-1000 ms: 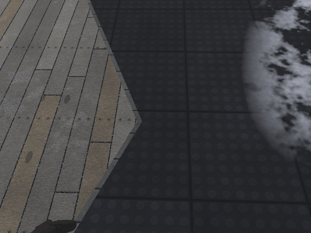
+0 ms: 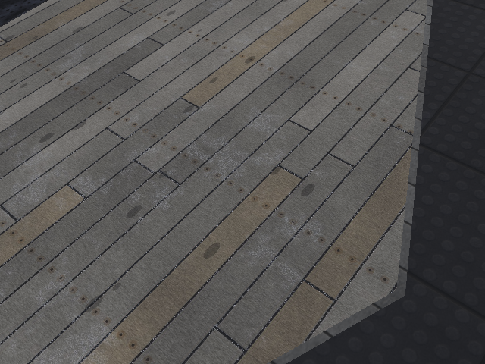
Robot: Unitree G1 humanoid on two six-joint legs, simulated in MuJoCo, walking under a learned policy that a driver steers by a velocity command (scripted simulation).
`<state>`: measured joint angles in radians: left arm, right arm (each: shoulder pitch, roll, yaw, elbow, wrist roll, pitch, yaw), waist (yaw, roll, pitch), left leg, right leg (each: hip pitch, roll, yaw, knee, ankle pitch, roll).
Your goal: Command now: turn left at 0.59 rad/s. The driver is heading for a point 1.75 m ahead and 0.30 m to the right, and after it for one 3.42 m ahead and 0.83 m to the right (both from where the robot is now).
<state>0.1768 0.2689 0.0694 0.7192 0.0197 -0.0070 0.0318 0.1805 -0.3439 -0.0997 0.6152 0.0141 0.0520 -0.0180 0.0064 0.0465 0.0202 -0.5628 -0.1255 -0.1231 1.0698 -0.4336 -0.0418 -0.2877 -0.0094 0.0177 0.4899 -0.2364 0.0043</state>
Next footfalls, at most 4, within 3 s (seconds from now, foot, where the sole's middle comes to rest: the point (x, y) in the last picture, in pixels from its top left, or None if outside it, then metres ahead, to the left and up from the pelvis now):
0.26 left None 0.03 0.15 -0.78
0.68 right None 0.03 -0.08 -0.78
1.30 left None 0.12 0.11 -0.78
1.54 right None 0.00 -0.11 -0.78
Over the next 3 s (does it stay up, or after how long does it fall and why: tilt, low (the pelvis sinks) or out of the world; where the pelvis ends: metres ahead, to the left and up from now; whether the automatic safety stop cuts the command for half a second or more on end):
stays up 0.81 0.02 -0.01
